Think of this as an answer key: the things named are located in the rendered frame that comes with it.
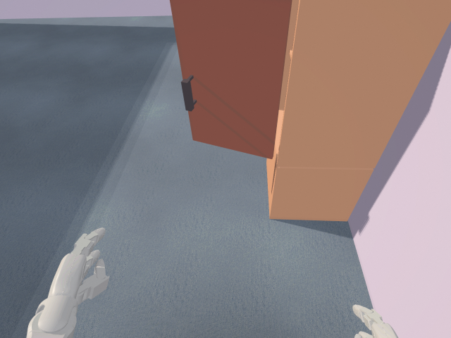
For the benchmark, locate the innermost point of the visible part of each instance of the robot left forearm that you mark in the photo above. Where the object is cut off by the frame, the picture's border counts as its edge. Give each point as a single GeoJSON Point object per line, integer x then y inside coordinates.
{"type": "Point", "coordinates": [55, 317]}

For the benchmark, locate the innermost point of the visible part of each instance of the cupboard door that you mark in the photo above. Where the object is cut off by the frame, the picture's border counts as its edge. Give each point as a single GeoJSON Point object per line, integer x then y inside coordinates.
{"type": "Point", "coordinates": [235, 50]}

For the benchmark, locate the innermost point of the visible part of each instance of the handle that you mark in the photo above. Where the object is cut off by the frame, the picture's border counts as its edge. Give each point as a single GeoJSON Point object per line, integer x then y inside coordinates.
{"type": "Point", "coordinates": [187, 94]}

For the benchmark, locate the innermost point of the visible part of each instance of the robot left hand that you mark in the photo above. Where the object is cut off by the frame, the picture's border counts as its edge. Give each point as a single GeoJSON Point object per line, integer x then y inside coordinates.
{"type": "Point", "coordinates": [74, 267]}

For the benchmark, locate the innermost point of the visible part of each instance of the robot right hand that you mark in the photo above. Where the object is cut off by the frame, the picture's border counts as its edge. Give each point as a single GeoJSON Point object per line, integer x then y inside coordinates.
{"type": "Point", "coordinates": [374, 322]}

